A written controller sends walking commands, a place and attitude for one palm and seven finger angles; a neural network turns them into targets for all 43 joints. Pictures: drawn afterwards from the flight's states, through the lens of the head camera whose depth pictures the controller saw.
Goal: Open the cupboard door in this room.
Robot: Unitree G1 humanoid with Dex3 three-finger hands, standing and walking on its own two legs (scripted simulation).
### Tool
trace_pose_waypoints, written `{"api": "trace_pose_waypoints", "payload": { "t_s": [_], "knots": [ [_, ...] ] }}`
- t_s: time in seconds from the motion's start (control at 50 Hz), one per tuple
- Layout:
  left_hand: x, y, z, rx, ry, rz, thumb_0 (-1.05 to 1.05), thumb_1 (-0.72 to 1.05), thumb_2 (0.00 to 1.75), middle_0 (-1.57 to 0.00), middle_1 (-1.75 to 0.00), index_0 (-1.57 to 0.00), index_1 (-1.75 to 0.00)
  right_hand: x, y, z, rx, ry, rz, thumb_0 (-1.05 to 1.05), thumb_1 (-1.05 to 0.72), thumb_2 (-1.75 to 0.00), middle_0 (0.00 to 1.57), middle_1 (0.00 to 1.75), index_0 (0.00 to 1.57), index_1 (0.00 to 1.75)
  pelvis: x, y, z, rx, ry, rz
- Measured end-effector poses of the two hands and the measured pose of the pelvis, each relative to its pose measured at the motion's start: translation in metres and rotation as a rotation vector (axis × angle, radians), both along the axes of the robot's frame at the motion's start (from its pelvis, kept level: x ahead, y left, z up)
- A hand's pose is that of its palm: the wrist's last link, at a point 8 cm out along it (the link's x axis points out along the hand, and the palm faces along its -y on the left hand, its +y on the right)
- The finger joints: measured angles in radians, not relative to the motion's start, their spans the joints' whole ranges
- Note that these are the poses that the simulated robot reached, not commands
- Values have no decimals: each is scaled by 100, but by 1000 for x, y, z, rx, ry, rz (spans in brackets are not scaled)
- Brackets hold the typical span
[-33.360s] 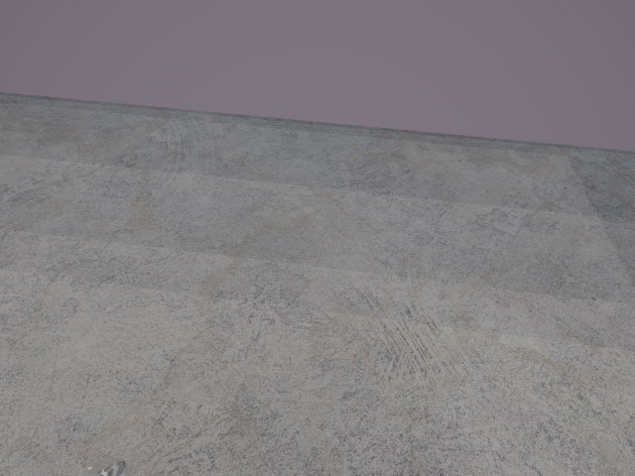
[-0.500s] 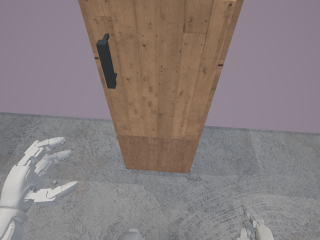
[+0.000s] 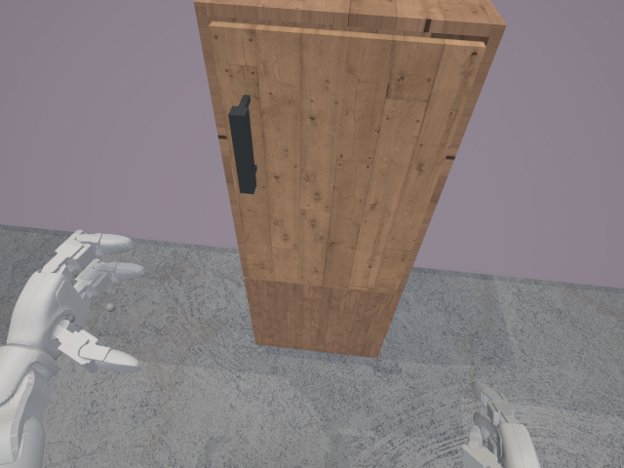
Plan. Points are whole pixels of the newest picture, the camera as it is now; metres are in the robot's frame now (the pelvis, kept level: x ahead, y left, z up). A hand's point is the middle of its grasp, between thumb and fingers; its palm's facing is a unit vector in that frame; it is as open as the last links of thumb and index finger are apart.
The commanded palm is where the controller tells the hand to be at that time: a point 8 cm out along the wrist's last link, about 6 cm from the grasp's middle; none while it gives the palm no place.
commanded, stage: raise the hand with hooked fingers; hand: left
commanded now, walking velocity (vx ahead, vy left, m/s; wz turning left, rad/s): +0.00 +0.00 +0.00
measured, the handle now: (246, 145) +0.56 +0.15 +0.11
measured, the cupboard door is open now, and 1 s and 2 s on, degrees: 0 0 0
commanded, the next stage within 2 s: move the hooked fingers beside the handle in 0.78 s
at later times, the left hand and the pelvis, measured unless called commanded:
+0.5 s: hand (99, 271) +0.29 +0.27 +0.13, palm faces -0.01 -1.00 -0.03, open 14.0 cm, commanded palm +0.26 +0.31 +0.13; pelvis +0.00 -0.01 +0.01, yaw +0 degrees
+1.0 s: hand (114, 269) +0.29 +0.25 +0.13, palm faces +0.01 -1.00 -0.03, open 14.0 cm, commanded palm +0.28 +0.30 +0.13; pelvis +0.00 -0.02 +0.01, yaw +0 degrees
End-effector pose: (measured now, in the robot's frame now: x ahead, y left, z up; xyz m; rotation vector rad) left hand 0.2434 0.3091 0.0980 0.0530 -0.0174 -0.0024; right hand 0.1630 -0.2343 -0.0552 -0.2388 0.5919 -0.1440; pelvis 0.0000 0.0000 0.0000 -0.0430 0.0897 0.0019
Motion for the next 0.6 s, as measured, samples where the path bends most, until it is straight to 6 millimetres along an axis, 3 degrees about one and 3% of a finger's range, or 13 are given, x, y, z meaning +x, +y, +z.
{"api": "trace_pose_waypoints", "payload": {
  "t_s": [0.16, 0.36, 0.6],
  "knots": [
    [10, 14, 18, -3, -4, 14, -1, -49, 31, -30, -119, -30, -119, -4, 7, 1, 9, 23, 13, 1, -90, -90, 20, 30, 20, 30, -2, 1, 6, 2, -23, 6],
    [25, 20, 40, -2, -18, 8, -1, -50, 30, -30, -120, -30, -120, -19, -7, 1, -6, 59, -20, 1, -90, -90, 20, 30, 20, 30, -3, -2, 11, 7, -42, 6],
    [24, 4, 28, -20, 5, 0, -1, -50, 30, -30, -120, -30, -120, -27, -26, 3, -18, 66, -46, 1, -90, -90, 20, 30, 20, 30, -3, -10, 12, 13, -42, -4]
  ]
}}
